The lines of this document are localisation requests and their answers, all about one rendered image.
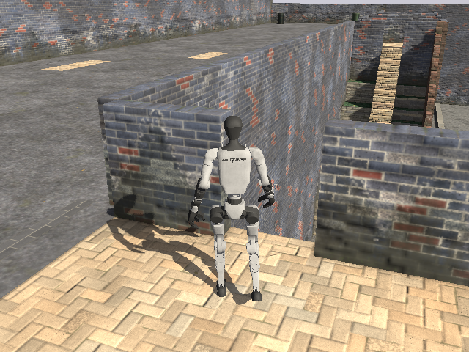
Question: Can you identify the robot right forearm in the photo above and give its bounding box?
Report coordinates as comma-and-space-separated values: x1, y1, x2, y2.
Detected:
262, 176, 274, 199

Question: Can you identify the right robot hand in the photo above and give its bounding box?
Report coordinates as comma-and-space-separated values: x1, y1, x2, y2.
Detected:
258, 195, 275, 208

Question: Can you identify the robot torso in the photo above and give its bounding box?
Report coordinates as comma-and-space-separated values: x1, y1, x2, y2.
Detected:
217, 144, 251, 220

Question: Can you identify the right robot upper arm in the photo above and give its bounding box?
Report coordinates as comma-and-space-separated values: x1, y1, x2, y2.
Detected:
249, 147, 270, 186

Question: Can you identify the robot head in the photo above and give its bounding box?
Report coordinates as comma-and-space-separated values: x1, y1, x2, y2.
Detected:
221, 116, 246, 151

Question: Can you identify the robot left forearm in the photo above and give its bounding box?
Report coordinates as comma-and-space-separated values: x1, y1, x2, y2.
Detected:
190, 178, 206, 213

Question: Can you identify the left robot hand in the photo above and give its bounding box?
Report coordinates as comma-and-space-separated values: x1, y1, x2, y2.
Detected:
188, 210, 205, 229

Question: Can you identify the left robot upper arm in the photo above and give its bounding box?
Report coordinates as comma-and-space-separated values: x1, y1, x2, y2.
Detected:
199, 148, 218, 190

